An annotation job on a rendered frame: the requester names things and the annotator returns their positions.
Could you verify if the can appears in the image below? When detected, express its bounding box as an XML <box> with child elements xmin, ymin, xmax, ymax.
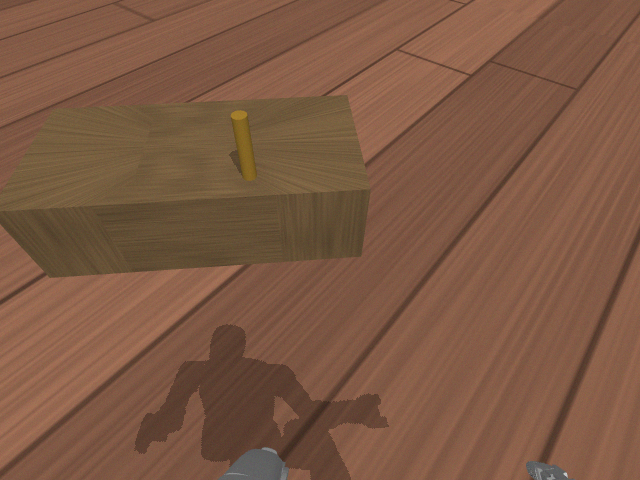
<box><xmin>231</xmin><ymin>110</ymin><xmax>257</xmax><ymax>181</ymax></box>

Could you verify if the right robot hand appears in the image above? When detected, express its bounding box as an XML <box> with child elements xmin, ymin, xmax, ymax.
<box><xmin>526</xmin><ymin>461</ymin><xmax>575</xmax><ymax>480</ymax></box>

